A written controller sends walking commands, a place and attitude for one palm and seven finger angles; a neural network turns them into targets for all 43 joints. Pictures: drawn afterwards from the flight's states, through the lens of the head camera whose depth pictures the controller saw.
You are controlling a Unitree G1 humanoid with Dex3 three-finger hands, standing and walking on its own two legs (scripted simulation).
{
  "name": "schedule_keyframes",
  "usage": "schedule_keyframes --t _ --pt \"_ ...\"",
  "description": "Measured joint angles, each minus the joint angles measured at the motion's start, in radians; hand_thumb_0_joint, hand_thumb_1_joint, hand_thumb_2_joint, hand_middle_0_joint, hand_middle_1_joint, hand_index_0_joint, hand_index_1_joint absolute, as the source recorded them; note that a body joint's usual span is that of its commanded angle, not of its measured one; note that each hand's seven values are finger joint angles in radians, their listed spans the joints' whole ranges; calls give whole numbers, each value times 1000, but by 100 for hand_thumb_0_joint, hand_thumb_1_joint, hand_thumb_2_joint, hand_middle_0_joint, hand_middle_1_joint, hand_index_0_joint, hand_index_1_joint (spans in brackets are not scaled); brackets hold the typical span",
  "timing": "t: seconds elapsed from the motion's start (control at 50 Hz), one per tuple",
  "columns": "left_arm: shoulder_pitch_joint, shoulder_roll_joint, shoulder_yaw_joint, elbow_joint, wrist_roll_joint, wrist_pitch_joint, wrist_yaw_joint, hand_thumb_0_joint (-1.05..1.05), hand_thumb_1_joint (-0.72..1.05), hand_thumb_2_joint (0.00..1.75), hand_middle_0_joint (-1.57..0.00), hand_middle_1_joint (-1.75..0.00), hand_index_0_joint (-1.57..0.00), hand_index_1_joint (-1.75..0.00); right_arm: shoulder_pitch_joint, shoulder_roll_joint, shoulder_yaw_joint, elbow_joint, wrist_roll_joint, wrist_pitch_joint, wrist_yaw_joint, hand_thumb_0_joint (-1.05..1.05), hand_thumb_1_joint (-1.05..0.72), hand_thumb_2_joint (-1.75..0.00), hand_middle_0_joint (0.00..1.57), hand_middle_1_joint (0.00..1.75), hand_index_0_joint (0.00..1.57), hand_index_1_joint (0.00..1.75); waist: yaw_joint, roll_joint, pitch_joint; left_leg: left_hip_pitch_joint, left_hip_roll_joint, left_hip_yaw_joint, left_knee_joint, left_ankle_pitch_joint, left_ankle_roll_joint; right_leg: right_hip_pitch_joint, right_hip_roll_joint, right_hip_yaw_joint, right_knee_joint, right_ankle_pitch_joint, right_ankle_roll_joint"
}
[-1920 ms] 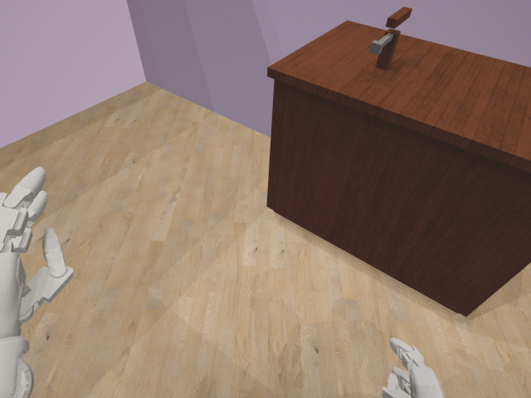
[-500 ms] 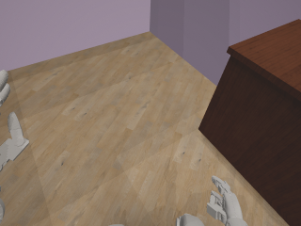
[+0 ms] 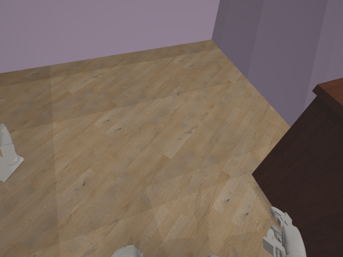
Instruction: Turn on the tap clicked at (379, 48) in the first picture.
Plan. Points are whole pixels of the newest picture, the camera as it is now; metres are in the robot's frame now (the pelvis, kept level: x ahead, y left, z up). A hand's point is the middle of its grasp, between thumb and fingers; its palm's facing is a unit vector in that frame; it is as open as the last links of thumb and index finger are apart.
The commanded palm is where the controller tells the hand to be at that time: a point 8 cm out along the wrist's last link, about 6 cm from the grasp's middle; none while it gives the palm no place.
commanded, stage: turn to face it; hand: left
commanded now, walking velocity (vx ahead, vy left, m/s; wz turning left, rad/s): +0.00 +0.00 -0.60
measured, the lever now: out of the picture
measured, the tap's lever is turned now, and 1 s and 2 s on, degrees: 0 0 0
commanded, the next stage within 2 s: none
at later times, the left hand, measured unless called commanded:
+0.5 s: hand (105, 128) +0.29 +0.14 +0.20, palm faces +0.21 -0.87 -0.45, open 7.4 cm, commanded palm +0.24 +0.20 +0.20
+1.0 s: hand (157, 135) +0.28 +0.05 +0.19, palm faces -0.06 -0.88 -0.48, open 7.4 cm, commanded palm +0.25 +0.13 +0.20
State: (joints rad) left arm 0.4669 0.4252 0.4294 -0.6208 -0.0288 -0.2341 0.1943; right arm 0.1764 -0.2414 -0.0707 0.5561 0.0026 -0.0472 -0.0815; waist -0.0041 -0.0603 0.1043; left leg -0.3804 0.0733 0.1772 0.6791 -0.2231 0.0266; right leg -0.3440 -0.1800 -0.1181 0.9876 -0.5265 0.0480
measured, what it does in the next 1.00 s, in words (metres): steps on the spot, turning right: right foot, then left foot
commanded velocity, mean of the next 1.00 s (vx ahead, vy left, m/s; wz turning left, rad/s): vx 0.00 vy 0.00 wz -0.60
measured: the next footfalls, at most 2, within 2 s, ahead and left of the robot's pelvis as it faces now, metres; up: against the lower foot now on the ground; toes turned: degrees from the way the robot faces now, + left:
right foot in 0.26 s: +0.12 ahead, -0.13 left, +0.00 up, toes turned -12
left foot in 0.68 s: +0.09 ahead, +0.10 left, +0.00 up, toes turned -13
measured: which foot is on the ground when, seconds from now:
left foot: down 0.00-0.28, up 0.30-0.66, down 0.68-0.98, up 1.00-1.00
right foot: up 0.00-0.24, down 0.26-0.70, up 0.72-0.94, down 0.96-1.00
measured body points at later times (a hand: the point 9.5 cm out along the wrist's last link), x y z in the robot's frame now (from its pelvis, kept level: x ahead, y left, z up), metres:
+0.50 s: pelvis +0.03 -0.04 +0.02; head +0.05 -0.07 +0.47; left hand +0.27 +0.18 +0.22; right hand +0.16 -0.32 -0.07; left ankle +0.04 +0.11 -0.65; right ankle +0.08 -0.12 -0.71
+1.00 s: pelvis -0.03 -0.04 +0.00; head -0.02 -0.07 +0.45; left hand +0.28 +0.10 +0.22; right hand +0.02 -0.28 -0.10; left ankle +0.05 +0.11 -0.71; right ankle -0.04 -0.15 -0.72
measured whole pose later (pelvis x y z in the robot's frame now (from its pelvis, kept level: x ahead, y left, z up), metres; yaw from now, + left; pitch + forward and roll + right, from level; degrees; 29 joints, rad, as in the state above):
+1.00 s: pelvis -0.03 -0.04 +0.00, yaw -30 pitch -3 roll -2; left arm 0.39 0.38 0.35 -0.49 -0.01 -0.18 0.13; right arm 0.23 -0.15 0.04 0.54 0.01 -0.05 0.01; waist 0.02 0.08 0.10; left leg -0.30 0.25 0.18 0.75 -0.38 -0.08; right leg -0.32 0.01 -0.12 0.63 -0.24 -0.01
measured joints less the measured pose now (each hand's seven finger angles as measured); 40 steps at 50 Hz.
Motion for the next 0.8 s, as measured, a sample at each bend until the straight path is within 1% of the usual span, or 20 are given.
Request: schedule_keyframes --t 0.04,0.08,0.16,0.24,0.26,0.28,0.3,0.34,0.38,0.4,0.44,0.48,0.52,0.58,0.64,0.68,0.7,0.72,0.76,0.8 --pt "-44 5 -2 57 4 1 -12 1 89 90 -22 -31 -21 -30 -25 39 16 23 8 -4 13 2 -91 -90 20 30 20 30 2 2 -3 15 11 -9 11 -57 -3 -69 51 52 140 -20 -5" --pt "-63 -14 -16 79 4 18 -22 2 89 90 -21 -31 -21 -30 -34 74 43 33 9 -11 30 2 -91 -90 20 30 20 30 7 10 -15 39 24 -13 -20 -60 -17 -108 78 54 138 18 -5" --pt "-36 -59 -52 54 2 26 -37 2 89 90 -21 -31 -21 -30 -18 122 97 19 1 -48 52 2 -91 -90 20 30 20 30 27 44 -34 88 53 -1 -86 -41 -39 -97 108 16 -93 112 -3" --pt "-15 -53 -55 70 5 24 -50 2 89 90 -21 -31 -21 -30 3 141 127 1 -4 -70 61 1 -90 -89 20 30 20 30 54 85 -50 103 89 23 -58 -73 -70 -22 143 -23 -306 196 3" --pt "-23 -47 -51 84 7 26 -53 2 89 90 -21 -31 -21 -30 6 140 129 -2 -4 -71 62 1 -90 -89 21 30 21 30 60 93 -51 97 98 28 -26 -92 -79 -1 151 -25 -351 254 -12" --pt "-42 -53 -55 106 12 28 -56 2 89 90 -21 -31 -21 -30 2 130 128 0 -3 -69 62 1 -90 -89 21 30 21 30 61 118 -47 85 119 22 16 -114 -79 0 168 -31 -347 276 -54" --pt "-62 -62 -61 127 14 32 -58 1 89 90 -21 -31 -21 -30 -5 118 124 9 -3 -63 61 1 -90 -89 21 30 21 30 61 133 -45 60 116 -4 78 -174 -80 -10 177 -31 -328 267 -89" --pt "-90 -87 -74 160 9 47 -57 1 89 90 -21 -31 -21 -30 -26 91 112 35 -3 -45 61 1 -90 -89 21 30 21 30 63 132 -40 -2 65 -68 249 -262 -88 -24 180 -8 -315 249 -125" --pt "-80 -104 -79 169 3 57 -54 1 89 90 -21 -31 -21 -30 -44 67 102 47 -4 -19 57 2 -90 -89 21 30 21 30 50 119 -33 -52 20 -105 392 -264 -98 -25 184 19 -339 264 -132" --pt "-67 -107 -81 166 1 59 -53 1 89 90 -21 -31 -21 -30 -47 55 97 47 -3 -7 55 2 -90 -89 21 30 21 30 40 111 -32 -67 5 -115 429 -255 -101 -22 187 31 -357 278 -131" --pt "-33 -101 -85 149 -4 57 -54 2 89 90 -21 -31 -21 -30 -44 35 84 42 -2 12 50 2 -91 -89 21 30 21 30 21 93 -37 -78 -12 -121 430 -236 -104 -18 194 53 -392 304 -133" --pt "2 -82 -83 121 -8 52 -56 2 89 90 -22 -31 -21 -30 -31 16 70 31 -3 26 45 2 -91 -89 20 30 20 30 9 73 -49 -69 -20 -124 372 -220 -102 -18 204 75 -424 328 -135" --pt "27 -59 -76 96 -11 42 -56 2 89 90 -22 -31 -21 -30 -14 -4 55 22 -3 36 41 2 -91 -89 20 30 20 30 2 56 -63 -48 -24 -125 285 -212 -99 -22 214 95 -450 349 -136" --pt "39 -31 -59 75 -12 32 -52 2 89 90 -22 -31 -22 -30 13 -29 36 10 0 50 38 2 -91 -90 20 30 20 30 6 35 -86 0 -30 -126 145 -218 -90 -33 231 127 -472 375 -134" --pt "25 -27 -51 76 -10 32 -48 1 89 90 -22 -31 -22 -30 31 -46 27 1 6 63 39 2 -91 -90 20 30 20 30 11 25 -103 68 -36 -121 -11 -199 -77 -46 249 154 -481 395 -125" --pt "11 -32 -50 79 -9 36 -48 1 89 90 -22 -31 -22 -30 41 -49 26 -10 8 69 40 2 -91 -90 20 30 20 30 10 25 -112 127 -29 -107 -140 -138 -60 -60 264 167 -465 398 -115" --pt "0 -32 -47 83 -7 37 -49 1 89 90 -22 -31 -21 -30 41 -42 26 -14 9 70 38 2 -91 -90 20 30 20 30 13 15 -106 135 -30 -94 -160 -60 -54 -69 265 180 -440 383 -105" --pt "-8 -34 -44 92 -4 37 -50 1 89 90 -22 -31 -21 -30 40 -29 29 -16 9 72 36 2 -91 -90 20 30 20 30 20 3 -101 140 -29 -74 -152 -39 -52 -88 265 191 -385 308 -87" --pt "-16 -44 -41 122 7 40 -54 1 89 90 -22 -31 -21 -30 45 -2 36 -23 6 67 36 2 -91 -90 20 30 20 30 23 10 -99 147 -10 -48 -131 -59 -50 -141 257 161 -184 174 -47" --pt "-23 -60 -52 142 13 52 -58 2 89 90 -21 -31 -21 -30 55 25 45 -25 9 56 44 2 -91 -90 20 30 20 30 27 37 -93 159 20 -35 -122 -75 -54 -155 232 115 -62 126 -20"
